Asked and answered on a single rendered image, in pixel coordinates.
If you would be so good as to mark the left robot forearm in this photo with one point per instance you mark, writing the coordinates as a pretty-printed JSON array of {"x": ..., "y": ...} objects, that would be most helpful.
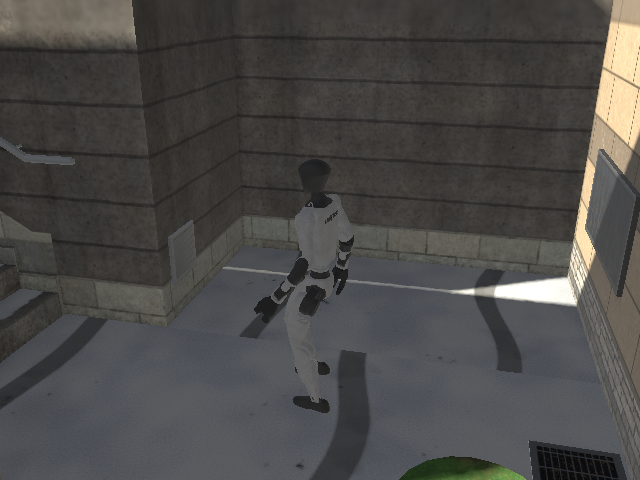
[{"x": 296, "y": 276}]

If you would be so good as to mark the robot left upper arm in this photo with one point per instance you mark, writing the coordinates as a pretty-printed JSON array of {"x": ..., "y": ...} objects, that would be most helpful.
[{"x": 304, "y": 224}]

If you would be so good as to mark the robot left hand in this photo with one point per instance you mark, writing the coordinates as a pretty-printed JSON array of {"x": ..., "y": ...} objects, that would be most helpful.
[{"x": 268, "y": 307}]

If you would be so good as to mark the robot right upper arm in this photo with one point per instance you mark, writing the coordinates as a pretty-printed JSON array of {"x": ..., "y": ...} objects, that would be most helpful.
[{"x": 346, "y": 231}]

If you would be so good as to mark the right robot forearm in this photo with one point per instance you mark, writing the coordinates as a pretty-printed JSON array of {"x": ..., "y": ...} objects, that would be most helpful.
[{"x": 344, "y": 253}]

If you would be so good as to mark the left robot foot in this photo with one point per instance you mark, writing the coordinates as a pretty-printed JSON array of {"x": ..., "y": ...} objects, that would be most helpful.
[{"x": 305, "y": 402}]

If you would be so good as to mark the robot right thigh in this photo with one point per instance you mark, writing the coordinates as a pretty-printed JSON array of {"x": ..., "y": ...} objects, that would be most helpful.
[{"x": 299, "y": 288}]

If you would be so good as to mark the robot right hand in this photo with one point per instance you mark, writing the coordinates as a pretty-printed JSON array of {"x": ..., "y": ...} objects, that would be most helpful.
[{"x": 340, "y": 274}]

